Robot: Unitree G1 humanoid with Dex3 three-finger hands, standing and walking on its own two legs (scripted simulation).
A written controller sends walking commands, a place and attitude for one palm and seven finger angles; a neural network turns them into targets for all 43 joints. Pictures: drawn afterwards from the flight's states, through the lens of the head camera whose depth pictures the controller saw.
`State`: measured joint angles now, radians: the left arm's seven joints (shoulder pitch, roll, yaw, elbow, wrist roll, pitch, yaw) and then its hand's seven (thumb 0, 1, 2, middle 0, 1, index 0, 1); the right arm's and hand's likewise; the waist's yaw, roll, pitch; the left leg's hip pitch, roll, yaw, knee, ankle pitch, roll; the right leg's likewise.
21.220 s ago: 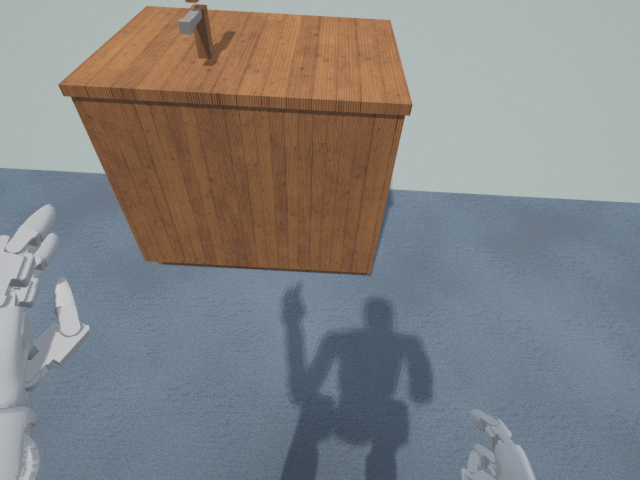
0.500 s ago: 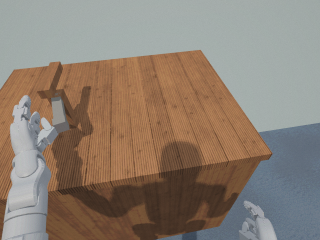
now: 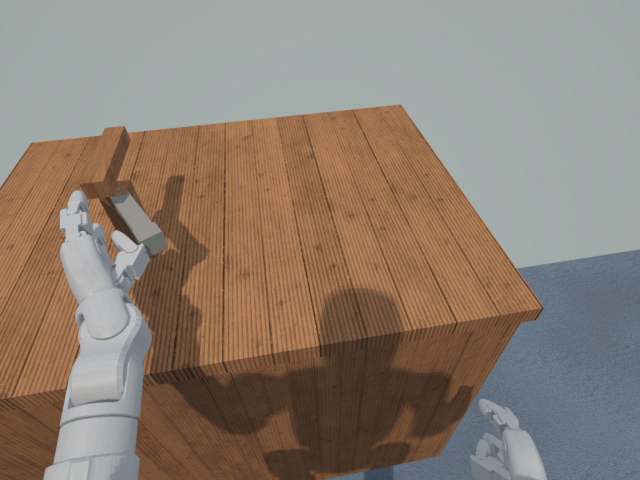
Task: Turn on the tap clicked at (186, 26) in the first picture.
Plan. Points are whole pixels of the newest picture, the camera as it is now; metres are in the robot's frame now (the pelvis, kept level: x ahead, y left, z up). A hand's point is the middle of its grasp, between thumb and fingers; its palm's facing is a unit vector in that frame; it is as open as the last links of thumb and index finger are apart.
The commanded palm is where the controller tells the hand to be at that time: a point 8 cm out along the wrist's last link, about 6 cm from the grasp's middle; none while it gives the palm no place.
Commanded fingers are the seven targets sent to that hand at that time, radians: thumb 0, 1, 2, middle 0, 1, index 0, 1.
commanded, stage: push the lever round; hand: left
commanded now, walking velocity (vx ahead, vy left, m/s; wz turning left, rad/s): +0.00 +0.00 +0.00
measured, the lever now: (150, 239) +0.35 +0.25 +0.14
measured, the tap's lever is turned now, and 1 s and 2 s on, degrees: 30 50 54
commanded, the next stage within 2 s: none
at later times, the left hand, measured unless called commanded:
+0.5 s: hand (158, 241) +0.35 +0.24 +0.14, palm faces +0.73 -0.68 -0.04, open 8.2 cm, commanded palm +0.31 +0.24 +0.14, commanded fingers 0.00 0.90 0.90 -0.15 -0.15 -0.15 -0.15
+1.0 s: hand (171, 229) +0.37 +0.23 +0.15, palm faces +0.83 -0.56 -0.05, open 8.6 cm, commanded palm +0.33 +0.21 +0.14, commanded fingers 0.00 0.90 0.90 -0.15 -0.15 -0.15 -0.15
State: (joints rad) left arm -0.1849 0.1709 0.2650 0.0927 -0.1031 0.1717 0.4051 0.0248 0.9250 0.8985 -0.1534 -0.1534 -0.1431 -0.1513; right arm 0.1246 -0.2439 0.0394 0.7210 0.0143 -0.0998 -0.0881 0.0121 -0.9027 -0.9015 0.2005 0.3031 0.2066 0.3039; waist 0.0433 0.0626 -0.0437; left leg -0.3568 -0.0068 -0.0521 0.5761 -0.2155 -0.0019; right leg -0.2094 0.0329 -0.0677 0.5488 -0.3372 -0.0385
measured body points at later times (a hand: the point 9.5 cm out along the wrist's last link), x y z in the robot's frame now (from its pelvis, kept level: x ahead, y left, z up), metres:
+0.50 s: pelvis +0.00 +0.00 +0.00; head -0.02 -0.02 +0.45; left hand +0.30 +0.27 +0.15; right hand +0.18 -0.24 -0.10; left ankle +0.06 +0.12 -0.73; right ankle -0.03 -0.09 -0.73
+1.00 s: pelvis -0.01 -0.02 +0.00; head -0.01 -0.03 +0.45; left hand +0.32 +0.26 +0.15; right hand +0.18 -0.23 -0.11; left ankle +0.06 +0.12 -0.73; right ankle -0.03 -0.09 -0.73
